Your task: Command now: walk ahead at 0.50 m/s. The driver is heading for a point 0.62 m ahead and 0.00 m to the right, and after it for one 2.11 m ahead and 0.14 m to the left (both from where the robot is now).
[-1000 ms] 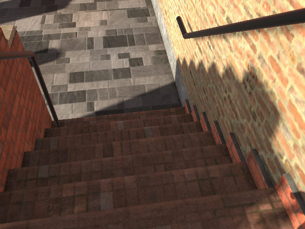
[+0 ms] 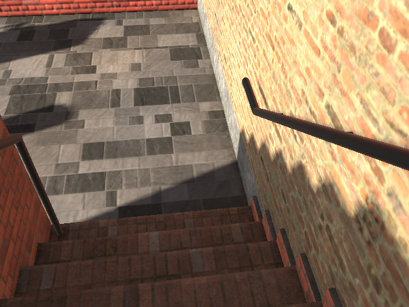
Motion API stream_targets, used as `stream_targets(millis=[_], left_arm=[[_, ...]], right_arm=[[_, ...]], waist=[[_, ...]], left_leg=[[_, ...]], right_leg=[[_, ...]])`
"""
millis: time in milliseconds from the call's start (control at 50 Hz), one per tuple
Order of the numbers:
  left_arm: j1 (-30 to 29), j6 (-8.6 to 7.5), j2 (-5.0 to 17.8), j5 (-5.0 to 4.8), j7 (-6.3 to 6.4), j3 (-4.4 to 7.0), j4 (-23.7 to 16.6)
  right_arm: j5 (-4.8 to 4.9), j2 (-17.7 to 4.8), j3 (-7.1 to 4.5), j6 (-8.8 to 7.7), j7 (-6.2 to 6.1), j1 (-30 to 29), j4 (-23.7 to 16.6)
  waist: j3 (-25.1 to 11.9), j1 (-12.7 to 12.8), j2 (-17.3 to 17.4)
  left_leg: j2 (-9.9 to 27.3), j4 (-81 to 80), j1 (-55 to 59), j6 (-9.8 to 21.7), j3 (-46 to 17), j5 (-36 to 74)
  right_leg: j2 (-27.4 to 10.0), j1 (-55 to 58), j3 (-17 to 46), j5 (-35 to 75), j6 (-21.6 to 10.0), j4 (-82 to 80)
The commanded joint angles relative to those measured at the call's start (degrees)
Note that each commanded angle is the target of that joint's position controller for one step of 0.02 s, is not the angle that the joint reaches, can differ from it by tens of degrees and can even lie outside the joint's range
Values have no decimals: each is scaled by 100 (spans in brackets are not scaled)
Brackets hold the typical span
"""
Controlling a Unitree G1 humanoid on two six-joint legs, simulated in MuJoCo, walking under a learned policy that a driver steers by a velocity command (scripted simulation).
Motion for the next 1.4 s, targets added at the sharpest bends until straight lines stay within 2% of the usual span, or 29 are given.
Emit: stream_targets(millis=[20, 100, 140, 280, 340, 380, 420, 440, 480, 500, 520, 600, 620, 680, 720, 860, 920, 940, 960, 980, 1000, 1020, 1040, 1080, 1120, 1160, 1220, 1280, 1400], left_arm=[[108, 21, 201, 111, -13, 45, -255], [-409, -102, 418, 50, -117, 121, -503], [-1011, -254, 366, 263, -242, 74, -682], [-1318, 8, 1, 196, -411, -141, -1000], [-50, 103, 517, 201, -524, -13, -564], [899, 52, 460, 170, -425, 67, -274], [2450, -24, 718, 383, -411, -82, 246], [2724, -58, 1002, 169, -412, 64, 346], [2282, 39, 1190, -204, -400, 161, 596], [2076, 26, 1397, -260, -346, 247, 798], [1152, -108, 524, 17, -334, -30, 423], [787, -240, 493, 336, 72, -135, 472], [945, -267, 739, 408, 92, -62, 486], [1615, -353, 189, -63, 180, -114, 716], [1390, -303, 55, -21, 285, -213, 661], [977, -2, 193, 73, 183, -83, 327], [706, -61, 44, -10, 243, -92, 657], [1188, -216, -420, 160, 142, -154, 637], [1710, -322, -295, -1, 53, -142, 410], [1744, -329, -241, -82, 26, -158, 306], [1441, -235, -220, -15, 64, -192, 267], [738, -74, -407, -180, 140, -275, -180], [186, 76, -283, -196, 159, -274, -382], [179, 166, 78, -79, 123, -132, -385], [-66, 216, -91, 257, 70, -123, -534], [57, 162, -180, 188, -6, -154, -509], [-958, 72, 131, 138, -59, -80, -916], [-1598, -68, -174, 269, -300, -211, -1030], [-1580, 60, -241, 97, -463, -262, -1305]], right_arm=[[-79, -932, -219, -46, -158, 77, -258], [77, -813, -172, -74, -302, 591, -28], [139, -736, -113, -64, -456, 671, -14], [221, -771, -85, 63, -437, 556, -42], [101, -840, -166, 232, -452, 250, -93], [180, -654, -89, 339, -425, 426, 137], [275, -252, -90, 98, -229, 1305, 444], [312, -417, -101, -63, -188, 1432, 97], [426, -490, -109, -63, -276, 978, -277], [554, -402, -54, 2, -418, 433, -603], [523, -784, -180, 104, -517, -23, -638], [-103, -251, -135, 347, -426, 211, -527], [-47, -373, -184, 297, -368, 372, -410], [12, -667, -278, 288, -280, -451, -737], [-164, -423, -186, 261, -84, -795, -893], [67, -740, -344, 456, 48, -838, -745], [-56, -961, -524, 211, 21, 1498, 308], [-229, -1099, -396, 95, 152, 2107, 657], [-32, -1015, -300, 66, 241, 1804, 549], [78, -941, -251, 99, 333, 1667, 584], [112, -842, -221, 116, 392, 1412, 551], [123, -1311, -347, 243, 325, 1249, 704], [20, -930, -217, 251, 251, 725, 595], [-146, -417, -11, 36, 87, 44, 380], [-97, -672, -35, -19, -220, -157, 244], [-155, -1084, -129, -70, -318, 19, 296], [188, -512, -124, -90, -390, 1013, 565], [77, -389, -67, -31, -561, 939, 416], [80, -346, -153, 338, -448, 616, 258]], waist=[[463, 215, 395], [420, 137, 580], [499, 38, 638], [1056, -337, 779], [344, 75, 1027], [116, 504, 360], [-505, 933, -1620], [-945, 821, -2240], [-620, 326, -701], [-254, 228, -1068], [532, 93, -8], [805, -188, -543], [588, -229, -595], [797, 172, -370], [911, 136, -197], [869, 255, -777], [497, -884, 573], [175, -781, 2392], [-311, -168, 2964], [-733, -42, 2657], [-646, 2, 1075], [-419, 70, 1372], [132, 210, 893], [541, 586, 788], [596, 637, 878], [151, 708, 845], [465, 83, 543], [820, -99, 272], [988, -562, 489]], left_leg=[[1581, -1310, 57, 1051, -1754, 910], [1572, -639, 929, 777, -1566, 1234], [1438, -254, 798, 588, -1331, 1195], [1200, 1366, -830, 450, -832, -438], [1339, 3199, -127, 212, -972, 75], [905, 5228, -103, -89, -757, 469], [-264, 9615, -3397, -530, -1216, -4178], [-101, 9853, -4338, -686, -1565, -4066], [346, 9074, -4859, -688, -1035, -2709], [684, 8908, -5442, -645, -909, -2484], [1027, 7065, -5126, -426, -1591, -938], [1034, 4819, -3024, -775, -847, 976], [886, 5166, -2661, -804, -692, 1348], [1144, 3608, -4234, -610, -1358, 2795], [929, 2319, -3014, -599, -1036, 4669], [672, 1622, -884, -518, -402, 2887], [1122, -1127, 832, 101, -274, 3619], [1626, 1148, 2647, 342, -587, 6267], [1864, 1874, 3117, 362, -1284, 6696], [2130, 1388, 2861, 525, -1950, 5693], [2217, 1153, 2249, 706, -2081, 3738], [2687, 411, 1538, 1210, -3330, 1126], [2650, -62, 782, 1131, -3915, 338], [2122, 365, -500, 570, -3179, 742], [1695, 60, -1240, 579, -2290, 1512], [1699, 262, -1405, 793, -2167, 2276], [1727, 908, 669, 765, -2328, 1055], [1232, 1267, -690, 557, -1626, -339], [947, 2615, -633, 691, -1572, -288]], right_leg=[[-292, -826, 171, 740, 140, -632], [-333, -1808, 410, 1959, 113, -1011], [-297, -1665, 283, 3159, 21, -2028], [187, 317, -219, 3951, 58, -3468], [-207, 1096, -9, 4327, 83, -3690], [101, 2551, -813, 4125, 189, -5119], [-703, 5940, -17, 6391, -312, -2570], [-1269, 6135, 826, 6256, -892, -2251], [-1760, 4958, 2283, 1782, -1710, -3535], [-2234, 4212, 3793, -616, -2080, -4286], [-1968, 2747, 3299, -1236, -1618, -4273], [-829, 380, 1509, 95, -1294, -4082], [-854, 353, 1497, 473, -1345, -3811], [-797, 1774, 1482, -599, -1050, -2945], [-345, 745, 791, -1200, -759, -2532], [-462, 576, 735, -726, -498, -1215], [394, 1060, 83, 90, 42, 3116], [1410, -1429, 64, -4209, 201, 6027], [1202, -2523, 420, -3893, 188, 6553], [1174, -2616, 490, -3347, 182, 6369], [806, -2676, 324, -2506, 101, 5400], [527, -3077, -59, -2208, 97, 4971], [223, -3206, -24, -1866, 89, 4621], [-4, -2655, 261, -251, 28, 3110], [-16, -1566, 128, 944, 394, 852], [57, -532, 80, 1577, 518, 511], [-130, -2430, 584, 2495, 311, -1117], [176, -861, 61, 4544, 314, -2804], [372, 291, -318, 3277, 384, -4051]])
Velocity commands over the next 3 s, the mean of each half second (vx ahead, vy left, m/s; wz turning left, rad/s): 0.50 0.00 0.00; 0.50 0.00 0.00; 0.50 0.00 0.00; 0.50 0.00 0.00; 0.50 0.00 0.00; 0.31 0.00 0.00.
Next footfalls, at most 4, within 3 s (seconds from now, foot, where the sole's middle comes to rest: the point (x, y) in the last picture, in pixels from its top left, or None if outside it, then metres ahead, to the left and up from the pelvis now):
0.40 right None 0.32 -0.20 -0.96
0.92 left None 0.55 0.08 -1.14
1.48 right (227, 294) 0.85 -0.14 -1.33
2.02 left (173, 269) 1.08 0.14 -1.51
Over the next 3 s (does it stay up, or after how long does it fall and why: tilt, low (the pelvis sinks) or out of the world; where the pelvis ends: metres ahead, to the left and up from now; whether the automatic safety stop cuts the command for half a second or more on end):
stays up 1.50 0.07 -1.06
